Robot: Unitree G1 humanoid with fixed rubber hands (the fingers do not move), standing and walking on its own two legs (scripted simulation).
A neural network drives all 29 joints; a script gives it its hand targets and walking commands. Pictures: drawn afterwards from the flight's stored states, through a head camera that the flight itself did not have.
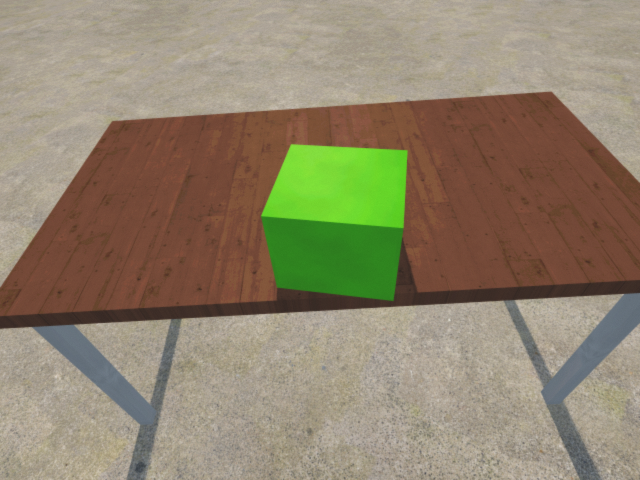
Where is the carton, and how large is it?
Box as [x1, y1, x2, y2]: [261, 144, 407, 300]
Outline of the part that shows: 291,144 261,215 277,287 393,300 403,227 407,150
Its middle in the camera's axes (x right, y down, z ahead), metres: +0.04 -0.04 +0.71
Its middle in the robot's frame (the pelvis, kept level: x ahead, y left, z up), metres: +0.57 +0.00 -0.01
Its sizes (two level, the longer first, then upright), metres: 0.214 0.200 0.180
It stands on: a table, 0.66 m high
